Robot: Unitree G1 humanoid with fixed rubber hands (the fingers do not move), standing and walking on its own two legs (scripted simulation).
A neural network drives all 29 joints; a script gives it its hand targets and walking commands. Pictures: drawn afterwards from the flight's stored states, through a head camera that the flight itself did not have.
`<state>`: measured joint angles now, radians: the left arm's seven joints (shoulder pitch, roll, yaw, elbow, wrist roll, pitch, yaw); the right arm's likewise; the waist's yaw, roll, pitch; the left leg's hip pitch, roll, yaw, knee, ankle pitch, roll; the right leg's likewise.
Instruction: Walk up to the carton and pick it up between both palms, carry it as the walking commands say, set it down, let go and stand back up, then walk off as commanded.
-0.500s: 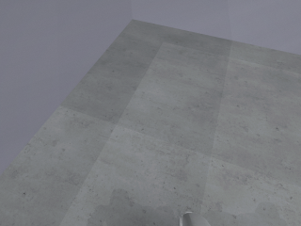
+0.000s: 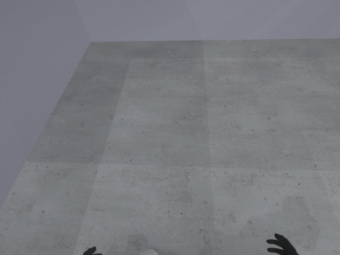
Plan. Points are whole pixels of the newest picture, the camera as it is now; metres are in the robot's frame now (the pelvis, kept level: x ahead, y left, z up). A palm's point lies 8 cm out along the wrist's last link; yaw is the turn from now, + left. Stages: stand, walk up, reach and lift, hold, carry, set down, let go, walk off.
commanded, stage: walk up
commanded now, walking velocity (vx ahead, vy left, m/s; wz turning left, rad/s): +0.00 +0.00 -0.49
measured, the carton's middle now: out of the picture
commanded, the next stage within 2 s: none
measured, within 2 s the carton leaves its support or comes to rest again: neither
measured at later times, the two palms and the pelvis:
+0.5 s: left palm (94, 243) +0.17 +0.24 -0.12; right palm out of the picture +0.02 -0.27 -0.16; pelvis +0.01 +0.00 -0.01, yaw -14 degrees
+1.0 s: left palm (106, 219) +0.23 +0.23 -0.14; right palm out of the picture -0.01 -0.24 -0.11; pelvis +0.04 +0.03 +0.00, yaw -31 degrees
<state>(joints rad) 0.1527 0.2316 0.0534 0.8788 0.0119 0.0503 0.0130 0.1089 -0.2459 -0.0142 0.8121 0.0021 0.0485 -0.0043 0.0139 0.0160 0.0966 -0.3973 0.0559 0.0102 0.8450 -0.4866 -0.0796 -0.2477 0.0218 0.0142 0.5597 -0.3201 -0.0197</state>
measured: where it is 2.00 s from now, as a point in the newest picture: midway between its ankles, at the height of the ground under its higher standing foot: outside the picture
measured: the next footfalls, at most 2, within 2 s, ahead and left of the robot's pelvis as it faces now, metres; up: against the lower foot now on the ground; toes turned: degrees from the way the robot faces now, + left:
left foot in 0.08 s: +0.05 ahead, +0.13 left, +0.00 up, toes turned +2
right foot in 0.42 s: +0.01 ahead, -0.12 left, +0.00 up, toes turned -18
